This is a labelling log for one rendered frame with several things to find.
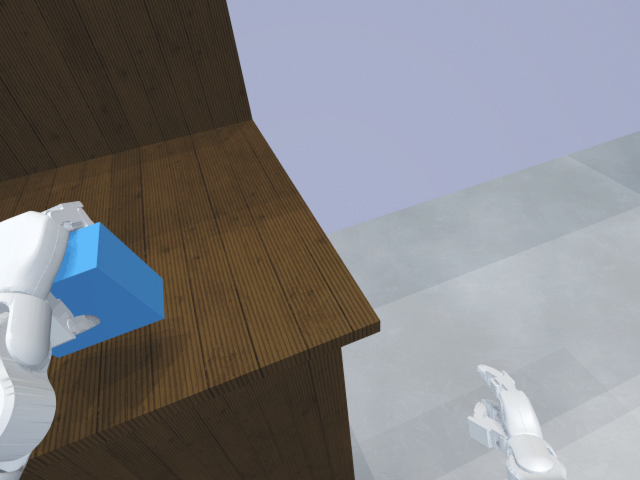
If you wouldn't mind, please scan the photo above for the robot left forearm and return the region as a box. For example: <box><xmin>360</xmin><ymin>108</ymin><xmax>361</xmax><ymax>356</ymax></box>
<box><xmin>0</xmin><ymin>292</ymin><xmax>56</xmax><ymax>480</ymax></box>

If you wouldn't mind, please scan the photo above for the robot right forearm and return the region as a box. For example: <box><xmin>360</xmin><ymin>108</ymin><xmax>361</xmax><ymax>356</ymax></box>
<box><xmin>505</xmin><ymin>434</ymin><xmax>567</xmax><ymax>480</ymax></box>

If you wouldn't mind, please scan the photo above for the robot left hand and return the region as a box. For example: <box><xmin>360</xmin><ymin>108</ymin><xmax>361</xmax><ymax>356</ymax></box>
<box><xmin>0</xmin><ymin>201</ymin><xmax>101</xmax><ymax>348</ymax></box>

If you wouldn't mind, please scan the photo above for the robot right hand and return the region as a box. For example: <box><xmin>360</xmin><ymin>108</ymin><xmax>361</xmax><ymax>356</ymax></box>
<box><xmin>468</xmin><ymin>364</ymin><xmax>543</xmax><ymax>454</ymax></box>

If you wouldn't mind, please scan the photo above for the sponge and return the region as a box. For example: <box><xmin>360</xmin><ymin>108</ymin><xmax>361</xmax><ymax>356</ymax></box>
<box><xmin>50</xmin><ymin>222</ymin><xmax>165</xmax><ymax>358</ymax></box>

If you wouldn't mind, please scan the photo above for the table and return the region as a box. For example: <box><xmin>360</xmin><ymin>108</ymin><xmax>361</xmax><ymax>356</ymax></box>
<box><xmin>0</xmin><ymin>0</ymin><xmax>380</xmax><ymax>480</ymax></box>

